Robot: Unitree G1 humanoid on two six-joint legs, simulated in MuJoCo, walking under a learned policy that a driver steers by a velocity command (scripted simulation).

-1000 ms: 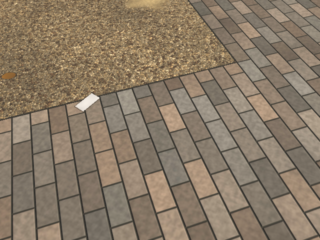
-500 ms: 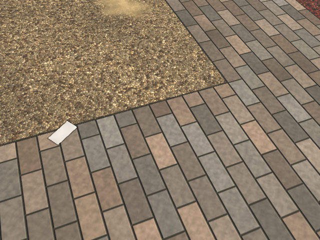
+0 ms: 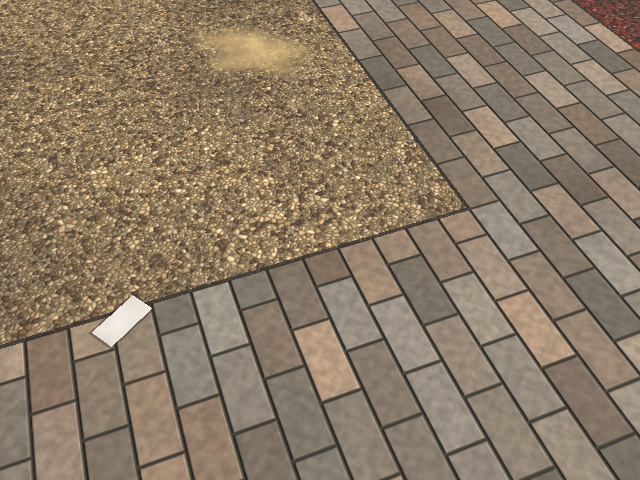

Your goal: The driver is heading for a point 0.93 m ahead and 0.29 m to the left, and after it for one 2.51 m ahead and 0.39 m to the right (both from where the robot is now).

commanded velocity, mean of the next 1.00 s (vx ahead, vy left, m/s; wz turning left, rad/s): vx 0.38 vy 0.00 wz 0.00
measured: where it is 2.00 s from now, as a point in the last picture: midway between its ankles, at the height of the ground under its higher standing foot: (295, 318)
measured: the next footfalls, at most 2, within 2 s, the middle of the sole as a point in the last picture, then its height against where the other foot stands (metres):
left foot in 0.74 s outside the picture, level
right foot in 1.34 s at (365, 376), level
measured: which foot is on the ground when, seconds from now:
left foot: down 0.00-0.28, up 0.30-0.72, down 0.74-1.00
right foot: down 0.00-0.76, up 0.78-1.00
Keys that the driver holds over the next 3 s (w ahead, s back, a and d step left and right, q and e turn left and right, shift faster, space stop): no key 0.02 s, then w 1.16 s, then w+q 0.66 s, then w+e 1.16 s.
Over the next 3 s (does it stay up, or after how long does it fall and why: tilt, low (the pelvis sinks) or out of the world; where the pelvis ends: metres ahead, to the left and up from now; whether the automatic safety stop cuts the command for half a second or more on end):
stays up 1.49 0.23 0.00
